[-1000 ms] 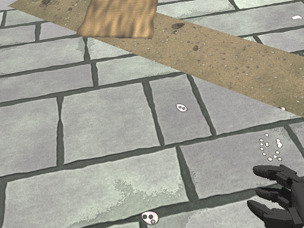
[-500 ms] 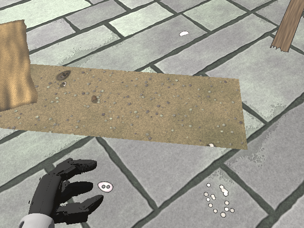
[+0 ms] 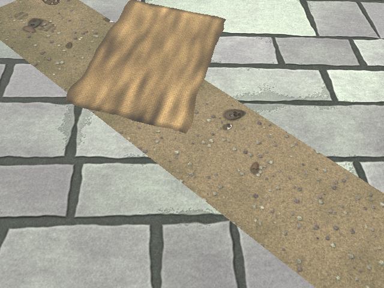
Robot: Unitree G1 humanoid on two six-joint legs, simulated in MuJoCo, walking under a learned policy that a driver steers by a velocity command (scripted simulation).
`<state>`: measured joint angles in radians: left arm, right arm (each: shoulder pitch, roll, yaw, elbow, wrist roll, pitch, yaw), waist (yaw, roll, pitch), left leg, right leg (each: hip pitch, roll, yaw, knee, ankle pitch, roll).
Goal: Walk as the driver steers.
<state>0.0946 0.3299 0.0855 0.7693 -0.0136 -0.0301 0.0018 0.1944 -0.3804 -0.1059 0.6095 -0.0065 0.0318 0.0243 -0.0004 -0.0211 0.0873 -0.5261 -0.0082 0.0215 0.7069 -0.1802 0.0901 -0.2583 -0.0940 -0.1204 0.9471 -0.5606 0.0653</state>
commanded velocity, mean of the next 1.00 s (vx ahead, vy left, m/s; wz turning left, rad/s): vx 0.03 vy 0.00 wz -0.05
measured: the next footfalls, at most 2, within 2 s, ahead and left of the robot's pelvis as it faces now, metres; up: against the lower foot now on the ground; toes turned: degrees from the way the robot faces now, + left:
right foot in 0.40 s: +0.20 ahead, -0.14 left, +0.00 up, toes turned +23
left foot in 0.82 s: +0.12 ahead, +0.06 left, +0.00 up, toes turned -8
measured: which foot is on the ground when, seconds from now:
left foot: down 0.00-0.44, up 0.46-0.80, down 0.82-1.00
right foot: up 0.00-0.38, down 0.40-0.82, up 0.84-1.00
